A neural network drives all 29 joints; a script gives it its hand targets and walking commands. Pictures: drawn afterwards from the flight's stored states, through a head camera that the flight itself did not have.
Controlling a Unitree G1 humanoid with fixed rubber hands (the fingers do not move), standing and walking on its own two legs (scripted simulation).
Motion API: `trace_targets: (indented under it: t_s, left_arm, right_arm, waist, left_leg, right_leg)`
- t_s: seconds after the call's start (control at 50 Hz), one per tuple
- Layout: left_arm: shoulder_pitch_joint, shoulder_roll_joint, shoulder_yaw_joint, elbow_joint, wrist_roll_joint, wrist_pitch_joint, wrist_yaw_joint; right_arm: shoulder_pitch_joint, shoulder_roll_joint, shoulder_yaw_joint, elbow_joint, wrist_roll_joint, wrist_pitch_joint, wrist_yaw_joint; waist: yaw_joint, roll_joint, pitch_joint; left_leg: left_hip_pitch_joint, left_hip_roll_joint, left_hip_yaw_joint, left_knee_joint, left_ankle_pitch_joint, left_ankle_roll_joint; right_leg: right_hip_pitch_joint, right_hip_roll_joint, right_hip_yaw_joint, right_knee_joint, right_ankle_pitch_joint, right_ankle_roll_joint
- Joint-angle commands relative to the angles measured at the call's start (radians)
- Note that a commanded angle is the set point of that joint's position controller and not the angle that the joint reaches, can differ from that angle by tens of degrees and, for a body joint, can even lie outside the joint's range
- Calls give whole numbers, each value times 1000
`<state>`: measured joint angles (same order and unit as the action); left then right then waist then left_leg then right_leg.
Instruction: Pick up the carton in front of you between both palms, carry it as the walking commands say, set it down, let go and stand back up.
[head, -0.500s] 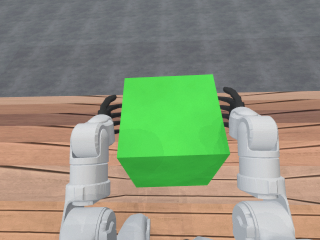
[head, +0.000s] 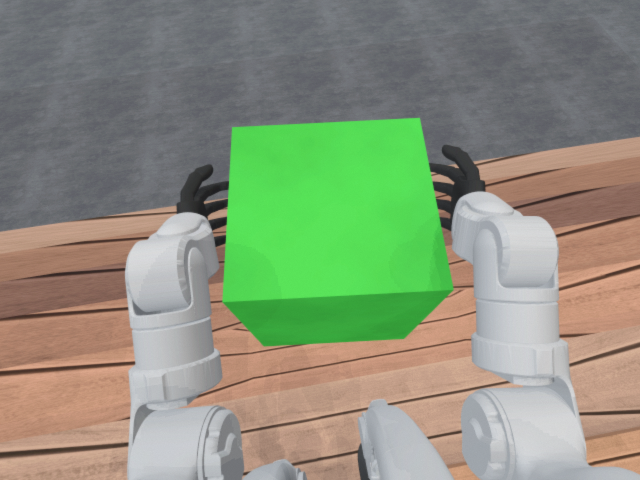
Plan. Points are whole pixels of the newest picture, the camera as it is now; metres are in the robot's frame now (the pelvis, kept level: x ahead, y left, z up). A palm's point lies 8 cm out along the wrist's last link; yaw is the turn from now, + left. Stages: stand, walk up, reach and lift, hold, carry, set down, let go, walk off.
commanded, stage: carry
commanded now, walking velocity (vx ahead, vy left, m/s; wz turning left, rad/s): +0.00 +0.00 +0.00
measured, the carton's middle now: (330, 248) +0.38 -0.03 +0.01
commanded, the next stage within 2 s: none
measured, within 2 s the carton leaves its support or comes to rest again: neither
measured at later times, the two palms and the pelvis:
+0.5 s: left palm (253, 179) +0.62 +0.08 -0.12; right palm (403, 156) +0.65 -0.21 -0.13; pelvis +0.29 -0.08 -0.19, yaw +1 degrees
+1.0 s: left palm (267, 112) +0.98 +0.06 -0.27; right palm (376, 105) +0.95 -0.23 -0.27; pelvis +0.63 -0.04 -0.38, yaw -1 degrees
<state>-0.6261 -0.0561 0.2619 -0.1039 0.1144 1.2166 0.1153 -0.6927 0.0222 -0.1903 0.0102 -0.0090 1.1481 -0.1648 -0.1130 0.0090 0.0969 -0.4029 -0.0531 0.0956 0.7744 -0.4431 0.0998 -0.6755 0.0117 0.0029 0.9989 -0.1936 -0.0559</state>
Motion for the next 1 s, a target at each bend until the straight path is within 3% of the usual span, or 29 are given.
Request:
trace_targets:
  t_s: [0.0,0.04,0.06,0.14,0.18,0.2,0.22,0.24,0.26,0.28,0.3,0.34,0.38,0.48,0.58,0.64,0.68,0.7,0.72,0.74,0.76,0.78,0.8,0.84,0.86,0.9,0.94,0.96,0.98]
  left_arm:
    - [-649,-920,-694,-54,-364,-37,-178]
    - [-622,-900,-691,-3,-358,-26,-192]
    - [-614,-887,-674,24,-354,-24,-200]
    - [-686,-853,-652,68,-364,-14,-217]
    - [-702,-850,-644,103,-391,-9,-226]
    - [-727,-858,-618,147,-404,-6,-239]
    - [-755,-873,-621,183,-431,-2,-243]
    - [-753,-902,-621,219,-468,6,-246]
    - [-757,-926,-642,197,-487,0,-244]
    - [-820,-975,-646,162,-523,-7,-250]
    - [-909,-1005,-643,120,-548,-24,-254]
    - [-912,-1081,-675,82,-594,-34,-254]
    - [-887,-1123,-683,64,-604,-54,-246]
    - [-695,-1146,-702,64,-544,-120,-243]
    - [-579,-1105,-759,25,-521,-177,-249]
    - [-571,-1085,-816,-7,-540,-193,-250]
    - [-578,-1065,-847,-38,-561,-201,-248]
    - [-577,-1043,-855,-36,-562,-200,-249]
    - [-600,-1023,-862,-41,-557,-193,-247]
    - [-603,-998,-846,-30,-537,-177,-241]
    - [-578,-957,-800,30,-487,-155,-225]
    - [-554,-866,-724,89,-434,-129,-206]
    - [-497,-795,-679,136,-395,-110,-184]
    - [-468,-751,-583,166,-336,-96,-158]
    - [-501,-743,-571,135,-329,-90,-152]
    - [-615,-783,-564,86,-329,-88,-155]
    - [-630,-834,-575,108,-343,-92,-162]
    - [-655,-854,-584,89,-352,-98,-169]
    - [-662,-896,-601,113,-365,-97,-173]
  right_arm:
    - [-593,1093,718,-100,471,27,295]
    - [-555,1066,705,-46,449,32,296]
    - [-577,1078,708,-26,452,36,302]
    - [-608,1090,665,89,421,30,318]
    - [-615,1069,629,123,399,35,312]
    - [-624,1062,595,156,370,41,302]
    - [-642,1045,569,167,354,56,293]
    - [-602,1005,526,205,320,66,274]
    - [-592,999,512,184,309,68,261]
    - [-645,1008,522,139,314,60,252]
    - [-714,1029,526,94,330,53,250]
    - [-702,1103,560,64,360,35,245]
    - [-680,1139,575,40,372,17,242]
    - [-550,1225,660,33,382,-51,235]
    - [-479,1200,727,-12,365,-116,236]
    - [-405,1119,724,-46,322,-129,237]
    - [-394,1031,712,-99,293,-126,235]
    - [-361,1002,708,-98,284,-118,234]
    - [-338,964,697,-95,279,-112,235]
    - [-354,948,695,-66,286,-99,236]
    - [-309,922,675,-3,296,-75,241]
    - [-333,850,651,24,311,-57,246]
    - [-387,868,676,40,355,-40,255]
    - [-511,921,683,26,448,-11,269]
    - [-595,950,689,30,484,-13,275]
    - [-681,1028,682,27,512,-14,280]
    - [-683,1080,682,61,523,-9,288]
    - [-696,1122,679,62,529,-16,291]
    - [-674,1136,663,88,514,-22,291]
  waist:
    - [-85,90,-579]
    - [-95,87,-543]
    - [-66,-58,-481]
    - [110,118,-362]
    - [282,53,-529]
    - [298,-103,-417]
    - [155,-288,-398]
    - [145,-243,-439]
    - [141,-199,-508]
    - [131,-82,-479]
    - [144,-85,-439]
    - [122,-56,-451]
    - [164,-71,-483]
    - [165,-138,-616]
    - [252,-131,-525]
    - [253,12,-473]
    - [125,-116,-545]
    - [-27,-179,-655]
    - [-156,-34,-657]
    - [-184,207,-543]
    - [-154,170,-369]
    - [38,189,-381]
    - [59,83,-415]
    - [77,-77,-424]
    - [95,10,-439]
    - [69,6,-419]
    - [80,-91,-467]
    - [45,-125,-399]
    - [23,-2,-413]
  left_leg:
    - [765,203,-343,161,681,128]
    - [744,207,-397,224,697,140]
    - [522,177,-332,219,447,121]
    - [-66,146,-146,256,106,47]
    - [-155,183,-90,582,419,-10]
    - [-130,49,-49,944,18,-63]
    - [-376,10,-55,1111,-338,-80]
    - [-374,46,-103,1047,-266,-80]
    - [-390,45,-176,968,-259,-82]
    - [-344,61,-179,902,-297,-93]
    - [-374,92,-228,770,-12,-90]
    - [-347,101,-205,649,77,-93]
    - [-382,75,-161,515,11,-106]
    - [-507,85,-136,567,172,-66]
    - [-674,39,-19,278,423,-82]
    - [-289,-30,66,-217,812,-92]
    - [262,-90,143,-152,1073,-58]
    - [506,-55,91,-21,1040,-27]
    - [648,6,31,-105,929,14]
    - [684,60,-29,-278,877,75]
    - [620,107,-140,-260,1009,80]
    - [655,236,-324,-71,1457,88]
    - [631,314,-451,-78,1208,145]
    - [448,234,-458,-88,927,58]
    - [435,301,-592,-66,1074,132]
    - [310,333,-705,-122,1109,149]
    - [260,291,-636,-128,957,67]
    - [199,162,-496,7,931,9]
    - [253,109,-467,64,987,-22]
  right_leg:
    - [-354,-4,14,-58,191,17]
    - [-391,2,20,-107,162,28]
    - [-196,-16,16,-346,406,34]
    - [538,-28,-101,-542,703,15]
    - [924,20,-168,-292,490,0]
    - [768,-97,50,-566,334,-29]
    - [865,-250,185,-246,847,-34]
    - [840,-294,296,-282,780,-20]
    - [762,-352,511,-359,330,-112]
    - [612,-363,593,-501,54,-78]
    - [599,-340,587,-436,197,-109]
    - [547,-301,409,-394,248,-93]
    - [645,-258,414,-397,236,-90]
    - [881,-234,298,-204,766,-82]
    - [1017,-77,204,-122,703,-22]
    - [724,25,73,-40,513,-34]
    - [388,37,-37,84,435,-23]
    - [295,-56,-43,282,685,21]
    - [181,-71,-89,580,630,71]
    - [68,89,-148,908,-91,119]
    - [-71,192,-134,1067,-537,70]
    - [-183,125,22,914,-494,25]
    - [-219,37,98,731,-408,4]
    - [-188,11,53,528,-282,9]
    - [-236,-7,83,382,-205,20]
    - [-169,-40,87,293,-202,46]
    - [-111,-51,60,296,-15,32]
    - [-127,-48,71,93,211,13]
    - [-141,-15,16,45,263,3]
